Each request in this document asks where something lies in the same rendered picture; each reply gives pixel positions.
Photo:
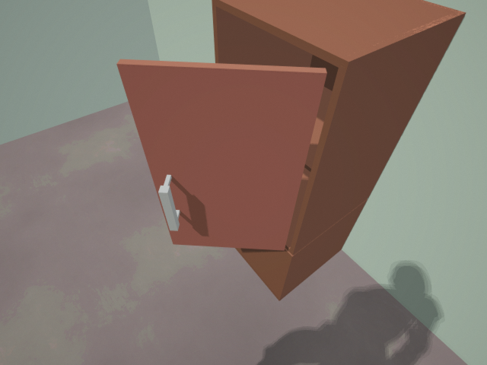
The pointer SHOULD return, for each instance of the handle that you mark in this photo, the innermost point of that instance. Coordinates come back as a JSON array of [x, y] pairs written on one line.
[[172, 215]]

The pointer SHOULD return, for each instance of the cupboard door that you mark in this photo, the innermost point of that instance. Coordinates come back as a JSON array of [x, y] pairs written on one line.
[[234, 139]]

